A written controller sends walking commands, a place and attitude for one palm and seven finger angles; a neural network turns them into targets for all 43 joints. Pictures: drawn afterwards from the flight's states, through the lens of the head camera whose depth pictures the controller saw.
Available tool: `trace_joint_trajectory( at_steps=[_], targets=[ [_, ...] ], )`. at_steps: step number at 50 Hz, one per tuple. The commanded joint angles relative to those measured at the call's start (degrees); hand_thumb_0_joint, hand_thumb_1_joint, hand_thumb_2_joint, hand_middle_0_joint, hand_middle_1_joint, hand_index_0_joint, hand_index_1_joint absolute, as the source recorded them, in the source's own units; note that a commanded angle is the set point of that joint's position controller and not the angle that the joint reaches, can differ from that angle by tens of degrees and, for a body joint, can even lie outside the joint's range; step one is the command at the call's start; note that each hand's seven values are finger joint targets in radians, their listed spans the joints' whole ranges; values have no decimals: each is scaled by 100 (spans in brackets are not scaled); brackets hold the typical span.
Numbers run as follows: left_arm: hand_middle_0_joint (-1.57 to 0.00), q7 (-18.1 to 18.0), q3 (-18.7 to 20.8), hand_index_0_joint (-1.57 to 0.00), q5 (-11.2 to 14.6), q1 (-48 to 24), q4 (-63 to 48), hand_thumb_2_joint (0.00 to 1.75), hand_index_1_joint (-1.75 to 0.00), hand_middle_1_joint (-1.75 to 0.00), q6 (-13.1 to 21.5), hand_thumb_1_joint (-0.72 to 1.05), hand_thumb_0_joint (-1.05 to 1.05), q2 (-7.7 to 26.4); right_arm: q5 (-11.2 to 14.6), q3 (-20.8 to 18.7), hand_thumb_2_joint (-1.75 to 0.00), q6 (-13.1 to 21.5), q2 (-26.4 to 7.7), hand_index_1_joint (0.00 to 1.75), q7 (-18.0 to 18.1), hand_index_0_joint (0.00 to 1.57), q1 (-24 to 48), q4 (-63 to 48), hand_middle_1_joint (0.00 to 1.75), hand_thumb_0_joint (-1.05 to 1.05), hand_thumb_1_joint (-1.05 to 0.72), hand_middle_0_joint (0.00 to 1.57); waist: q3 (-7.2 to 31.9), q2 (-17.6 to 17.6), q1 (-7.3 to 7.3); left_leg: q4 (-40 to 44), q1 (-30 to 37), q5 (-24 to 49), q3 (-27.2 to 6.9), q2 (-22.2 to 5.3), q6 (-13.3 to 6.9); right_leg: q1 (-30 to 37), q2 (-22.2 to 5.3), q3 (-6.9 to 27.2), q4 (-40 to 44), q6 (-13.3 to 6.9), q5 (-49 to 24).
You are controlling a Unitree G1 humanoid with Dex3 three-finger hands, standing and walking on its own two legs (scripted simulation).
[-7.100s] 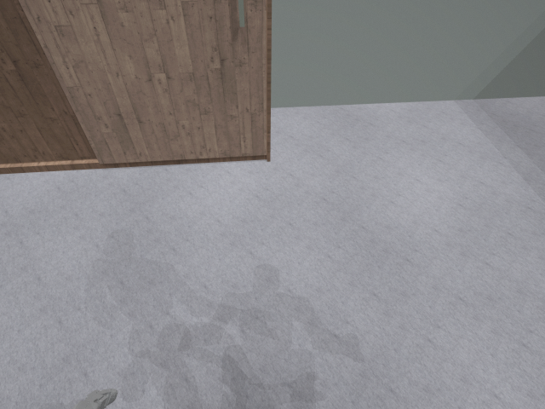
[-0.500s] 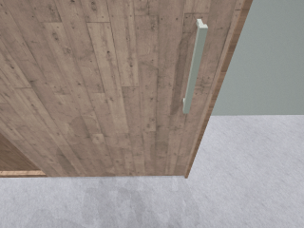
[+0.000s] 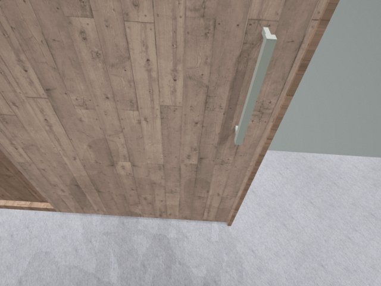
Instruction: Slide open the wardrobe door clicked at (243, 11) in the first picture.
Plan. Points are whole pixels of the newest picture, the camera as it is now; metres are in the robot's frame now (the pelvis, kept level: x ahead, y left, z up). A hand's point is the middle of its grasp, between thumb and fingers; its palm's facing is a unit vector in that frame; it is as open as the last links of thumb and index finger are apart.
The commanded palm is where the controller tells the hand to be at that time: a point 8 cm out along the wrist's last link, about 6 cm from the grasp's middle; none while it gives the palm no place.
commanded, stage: look again from close up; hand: right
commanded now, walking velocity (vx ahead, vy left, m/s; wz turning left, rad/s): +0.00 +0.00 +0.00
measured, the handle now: (249, 95) +0.52 -0.10 +0.13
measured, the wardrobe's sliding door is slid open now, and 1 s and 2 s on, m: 0.00 0.00 0.00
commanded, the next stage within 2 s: raise the hand with hooked fingers in 0.96 s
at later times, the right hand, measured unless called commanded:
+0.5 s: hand out of the picture +0.01 -0.15 -0.17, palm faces +0.01 +0.98 -0.22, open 7.3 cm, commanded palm none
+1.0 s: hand out of the picture +0.01 -0.14 -0.17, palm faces +0.03 +0.98 -0.20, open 7.4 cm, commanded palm none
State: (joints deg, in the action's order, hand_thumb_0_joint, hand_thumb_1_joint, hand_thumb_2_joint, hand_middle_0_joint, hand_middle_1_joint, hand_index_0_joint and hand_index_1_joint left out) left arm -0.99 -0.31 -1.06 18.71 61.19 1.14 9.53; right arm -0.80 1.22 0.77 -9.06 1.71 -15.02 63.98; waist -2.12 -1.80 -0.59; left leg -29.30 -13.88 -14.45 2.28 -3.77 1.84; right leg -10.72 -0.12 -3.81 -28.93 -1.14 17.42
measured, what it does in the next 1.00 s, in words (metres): stands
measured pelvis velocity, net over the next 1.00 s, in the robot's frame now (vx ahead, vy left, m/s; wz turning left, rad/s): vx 0.00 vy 0.04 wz -0.01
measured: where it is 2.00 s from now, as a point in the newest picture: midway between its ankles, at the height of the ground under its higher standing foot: outside the picture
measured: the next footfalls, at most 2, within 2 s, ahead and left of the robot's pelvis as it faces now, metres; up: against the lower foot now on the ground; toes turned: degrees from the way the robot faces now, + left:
none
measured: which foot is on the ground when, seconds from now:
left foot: down 0.00-1.00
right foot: down 0.00-1.00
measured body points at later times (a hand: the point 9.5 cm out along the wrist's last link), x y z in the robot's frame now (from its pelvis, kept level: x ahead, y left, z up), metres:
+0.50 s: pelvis +0.00 +0.03 +0.00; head +0.02 +0.05 +0.45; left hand +0.01 +0.25 -0.16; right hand +0.01 -0.20 -0.15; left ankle +0.01 +0.14 -0.74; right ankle -0.02 -0.10 -0.74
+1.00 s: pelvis +0.00 +0.04 +0.00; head +0.02 +0.04 +0.45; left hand +0.00 +0.25 -0.16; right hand +0.01 -0.19 -0.15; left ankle +0.01 +0.14 -0.74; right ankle -0.02 -0.10 -0.74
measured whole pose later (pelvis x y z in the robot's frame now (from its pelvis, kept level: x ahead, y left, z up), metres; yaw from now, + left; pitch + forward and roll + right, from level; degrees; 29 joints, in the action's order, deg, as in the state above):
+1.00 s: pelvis +0.00 +0.04 +0.00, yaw -1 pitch -1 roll -1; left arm -1.6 -0.5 -1.1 15.8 64.2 1.1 8.3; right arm -0.7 0.2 1.0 -9.1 1.3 -14.3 64.1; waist -3.2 -0.3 0.5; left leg -26.8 -11.8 -13.7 4.1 -1.2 -1.1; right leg -8.1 -2.7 -2.2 -24.4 2.1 14.9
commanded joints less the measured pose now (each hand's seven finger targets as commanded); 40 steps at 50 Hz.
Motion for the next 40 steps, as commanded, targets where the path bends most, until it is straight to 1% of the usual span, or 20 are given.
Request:
trace_joint_trajectory(
  at_steps=[1,3,4,5,9,12,17,18,19,22,24,25,28,30,31,32,34,37,39,40],
  targets=[
    [-20,-36,60,-20,26,275,-324,90,-30,-30,138,90,0,562,11,-124,-90,83,-592,30,23,20,-169,-262,30,0,-90,20,-109,194,50,286,186,423,-214,-209,-348,-388,-635,627,829,-107,-1007],
    [-20,-41,57,-20,29,291,-292,90,-30,-30,129,90,0,554,19,-125,-90,71,-592,30,31,20,-207,-246,30,0,-90,20,-243,152,50,338,118,440,-251,-225,-341,-352,-610,578,866,-97,-952],
    [-20,-40,55,-20,32,295,-273,90,-30,-30,120,90,0,535,18,-133,-90,72,-597,30,33,20,-244,-244,30,0,-90,20,-244,269,55,376,104,428,-285,-231,-342,-323,-595,555,861,-91,-873],
    [-20,-40,46,-20,23,318,-256,90,-30,-30,124,90,0,508,12,-135,-90,80,-616,30,31,20,-232,-244,30,0,-90,20,-273,163,49,356,122,571,-279,-236,-348,-306,-573,528,857,-86,-992],
    [-20,-37,36,-20,31,302,-170,90,-30,-30,98,90,0,467,15,-151,-90,77,-626,30,35,20,-264,-234,30,0,-90,20,-297,386,52,466,83,549,-348,-278,-346,-234,-543,456,874,-59,-822],
    [-20,-36,45,-20,25,280,-132,90,-30,-30,91,90,0,452,12,-165,-90,100,-656,30,35,20,-275,-236,30,0,-90,20,-197,491,47,510,112,725,-388,-324,-361,-118,-516,397,810,-39,-886],
    [-20,-43,39,-20,21,206,-62,90,-30,-30,79,90,0,436,11,-194,-90,93,-684,30,27,20,-241,-248,30,0,-90,20,-204,200,66,585,146,688,-425,-323,-379,-123,-520,355,842,-5,-870],
    [-20,-46,42,-20,20,214,-49,90,-30,-30,80,90,0,421,13,-199,-90,94,-694,30,24,20,-234,-252,30,0,-90,20,-186,190,60,585,178,725,-415,-325,-388,-115,-518,366,847,2,-887],
    [-20,-49,39,-20,21,180,-36,90,-30,-30,71,90,0,427,18,-196,-90,90,-681,30,20,20,-259,-235,30,0,-90,20,-177,225,73,632,142,637,-436,-328,-388,-86,-523,346,847,7,-815],
    [-20,-56,47,-20,25,164,-13,90,-30,-30,76,90,0,434,11,-210,-90,105,-716,30,15,20,-237,-233,30,0,-90,20,-61,181,70,639,260,893,-446,-348,-399,-30,-530,337,804,22,-956],
    [-20,-58,54,-20,25,164,-1,90,-30,-30,68,90,0,440,14,-211,-90,107,-707,30,10,20,-239,-221,30,0,-90,20,-27,281,61,680,267,887,-448,-352,-406,10,-531,320,792,38,-921],
    [-20,-61,56,-20,25,172,18,90,-30,-30,65,90,0,412,6,-212,-90,111,-706,30,11,20,-236,-219,30,0,-90,20,-45,328,60,681,270,938,-421,-338,-404,34,-546,323,799,40,-940],
    [-20,-58,51,-20,24,135,51,90,-30,-30,49,90,0,437,13,-216,-90,107,-725,30,7,20,-203,-212,30,0,-90,20,-95,276,58,752,250,834,-452,-360,-415,-13,-532,305,795,66,-869],
    [-20,-63,57,-20,28,131,68,90,-30,-30,53,90,0,395,7,-216,-90,110,-710,30,6,20,-236,-210,30,0,-90,20,-104,286,69,775,269,889,-423,-350,-411,33,-547,310,800,62,-923],
    [-20,-65,57,-20,26,127,77,90,-30,-30,47,90,0,434,10,-213,-90,111,-705,30,7,20,-221,-197,30,0,-90,20,-131,275,60,782,253,892,-432,-351,-414,10,-543,313,789,70,-918],
    [-20,-67,51,-20,25,114,95,90,-30,-30,46,90,0,433,16,-215,-90,109,-713,30,4,20,-225,-189,30,0,-90,20,-123,183,67,795,251,867,-440,-355,-418,17,-540,311,788,78,-918],
    [-20,-63,56,-20,22,124,98,90,-30,-30,44,90,0,419,17,-218,-90,103,-714,30,2,20,-209,-192,30,0,-90,20,-114,189,69,813,259,764,-429,-347,-416,5,-543,314,824,81,-879],
    [-20,-71,60,-20,27,132,117,90,-30,-30,55,90,0,424,16,-224,-90,113,-720,30,3,20,-232,-180,30,0,-90,20,-8,195,70,786,359,951,-417,-342,-414,44,-560,325,797,85,-993],
    [-20,-71,57,-20,25,121,126,90,-30,-30,46,90,0,419,17,-229,-90,104,-715,30,0,20,-216,-188,30,0,-90,20,-100,230,75,832,310,791,-418,-340,-416,-9,-560,314,823,94,-890],
    [-20,-73,56,-20,28,127,143,90,-30,-30,46,90,0,372,6,-228,-90,103,-699,30,2,20,-233,-195,30,0,-90,20,-149,225,82,839,314,824,-401,-328,-418,-8,-561,323,834,90,-917]
  ],
)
